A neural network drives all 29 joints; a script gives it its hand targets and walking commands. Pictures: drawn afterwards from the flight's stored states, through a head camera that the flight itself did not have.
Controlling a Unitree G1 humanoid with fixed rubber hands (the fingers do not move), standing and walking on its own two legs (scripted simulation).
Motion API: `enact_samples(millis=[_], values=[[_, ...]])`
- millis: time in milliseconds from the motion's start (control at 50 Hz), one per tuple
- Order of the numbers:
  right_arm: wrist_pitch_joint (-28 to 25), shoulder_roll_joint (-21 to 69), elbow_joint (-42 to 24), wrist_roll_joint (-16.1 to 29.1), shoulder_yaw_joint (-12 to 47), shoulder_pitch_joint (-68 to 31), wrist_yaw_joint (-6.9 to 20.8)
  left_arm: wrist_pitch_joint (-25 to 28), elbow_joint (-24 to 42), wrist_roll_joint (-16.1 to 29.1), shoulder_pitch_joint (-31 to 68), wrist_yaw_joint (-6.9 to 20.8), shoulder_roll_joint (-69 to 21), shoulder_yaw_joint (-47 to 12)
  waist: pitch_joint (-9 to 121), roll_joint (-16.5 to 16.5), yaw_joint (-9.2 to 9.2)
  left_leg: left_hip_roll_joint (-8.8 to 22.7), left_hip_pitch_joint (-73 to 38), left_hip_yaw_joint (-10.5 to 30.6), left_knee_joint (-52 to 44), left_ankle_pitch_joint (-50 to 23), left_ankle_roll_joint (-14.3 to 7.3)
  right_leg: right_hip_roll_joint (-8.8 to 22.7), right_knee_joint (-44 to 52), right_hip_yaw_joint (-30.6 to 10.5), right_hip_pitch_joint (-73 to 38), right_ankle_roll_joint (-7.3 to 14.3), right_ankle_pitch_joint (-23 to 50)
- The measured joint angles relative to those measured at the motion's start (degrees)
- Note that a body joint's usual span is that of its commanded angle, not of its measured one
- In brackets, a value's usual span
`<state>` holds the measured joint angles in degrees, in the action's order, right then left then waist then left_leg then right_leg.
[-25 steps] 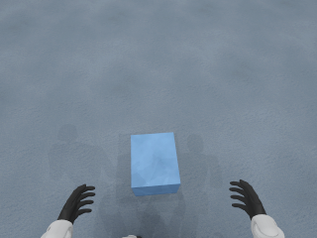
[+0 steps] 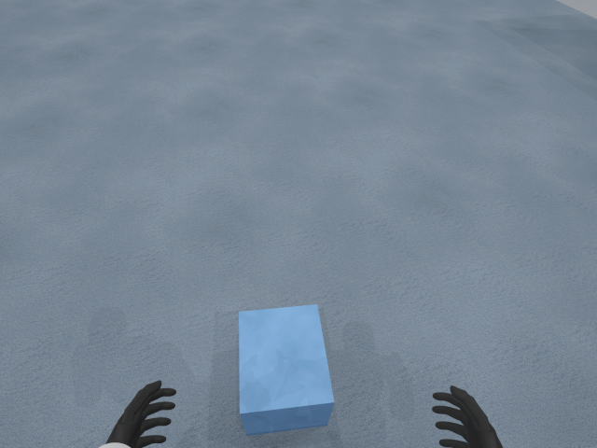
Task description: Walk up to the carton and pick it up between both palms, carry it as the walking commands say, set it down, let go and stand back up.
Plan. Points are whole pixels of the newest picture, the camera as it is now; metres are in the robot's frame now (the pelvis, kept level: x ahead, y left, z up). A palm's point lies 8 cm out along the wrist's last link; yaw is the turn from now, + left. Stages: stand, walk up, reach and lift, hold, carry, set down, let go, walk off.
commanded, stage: let go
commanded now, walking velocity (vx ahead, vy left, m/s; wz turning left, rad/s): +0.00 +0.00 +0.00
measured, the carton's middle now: (282, 368) +0.49 +0.05 -0.66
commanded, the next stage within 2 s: stand in 0.06 s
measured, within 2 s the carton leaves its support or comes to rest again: neither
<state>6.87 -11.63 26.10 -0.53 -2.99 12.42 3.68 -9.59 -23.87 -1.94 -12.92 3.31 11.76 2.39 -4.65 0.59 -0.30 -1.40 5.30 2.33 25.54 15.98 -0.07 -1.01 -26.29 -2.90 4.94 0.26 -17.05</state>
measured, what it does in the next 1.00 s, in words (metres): stands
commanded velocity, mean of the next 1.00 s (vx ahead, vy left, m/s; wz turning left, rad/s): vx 0.00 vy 0.00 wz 0.00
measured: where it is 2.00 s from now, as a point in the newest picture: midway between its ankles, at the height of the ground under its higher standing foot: outside the picture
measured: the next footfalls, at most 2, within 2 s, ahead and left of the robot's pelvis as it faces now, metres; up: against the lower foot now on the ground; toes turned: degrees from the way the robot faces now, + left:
none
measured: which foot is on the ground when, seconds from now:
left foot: down 0.00-1.00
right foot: down 0.00-1.00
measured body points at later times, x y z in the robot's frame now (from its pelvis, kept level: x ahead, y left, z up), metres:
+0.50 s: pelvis +0.01 +0.01 +0.00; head +0.02 +0.02 +0.45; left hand +0.16 +0.30 -0.10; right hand +0.15 -0.29 -0.09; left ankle -0.02 +0.12 -0.74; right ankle -0.03 -0.12 -0.74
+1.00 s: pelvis +0.00 +0.01 +0.00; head +0.00 +0.02 +0.45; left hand +0.12 +0.31 -0.11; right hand +0.11 -0.30 -0.10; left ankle -0.02 +0.12 -0.74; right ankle -0.03 -0.12 -0.74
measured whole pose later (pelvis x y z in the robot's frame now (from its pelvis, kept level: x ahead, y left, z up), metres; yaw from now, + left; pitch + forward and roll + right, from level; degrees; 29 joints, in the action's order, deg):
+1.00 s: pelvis +0.00 +0.01 +0.00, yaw -1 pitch -2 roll +0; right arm 0.0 -20.7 52.2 -1.6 -1.4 8.3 -1.0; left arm 0.1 -50.8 -1.5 -9.4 -1.3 21.3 0.9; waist -1.1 1.0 0.0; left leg -1.4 6.5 1.5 22.6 14.2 -0.8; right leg -0.8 -22.3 -3.8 5.9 -0.5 -14.5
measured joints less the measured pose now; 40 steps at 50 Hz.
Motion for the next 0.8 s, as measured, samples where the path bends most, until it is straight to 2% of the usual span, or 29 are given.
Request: enact_samples(millis=[60, 160, 360, 800], values=[[-0.87, -0.4, 1.1, 0.64, 0.4, 0.03, -0.62, -0.9, 0.26, 0.02, -0.04, -0.91, 0.24, -0.31, 0.73, -0.09, -0.01, -0.24, 0.54, 0.22, 0.45, 0.26, -0.15, 0.23, -0.06, 0.23, 0.26, -0.21, -0.19], [-3.41, -3.1, 8.09, -1.61, 1.1, -1.41, -3.21, 3.92, -6.47, -0.09, 1.14, -3.54, 3.63, -0.14, 3.44, 0.32, -0.2, -0.22, 4.43, 0.0, 2.87, 1.36, -0.34, 0.13, -1.88, 0.06, 3.95, -0.65, -0.94], [-5.6, -7.57, 15.0, -1.81, 0.15, -2.2, -4.36, 7.82, -14.91, -0.2, 1.74, -4.06, 7.96, 0.6, 4.13, 0.76, 0.32, -0.09, 5.33, -0.67, 2.49, 1.57, -0.72, 0.04, -0.93, -0.62, 4.81, -0.85, -0.58], [-6.69, -8.36, 23.19, -1.24, 1.42, -3.69, -4.76, 9.37, -23.8, 0.36, 3.42, -4.67, 8.85, -1.03, 3.82, 0.57, 0.36, -0.17, 2.15, -0.84, -1.05, -0.26, -0.82, 0.28, 2.22, -0.85, 1.87, -0.87, 1.08]])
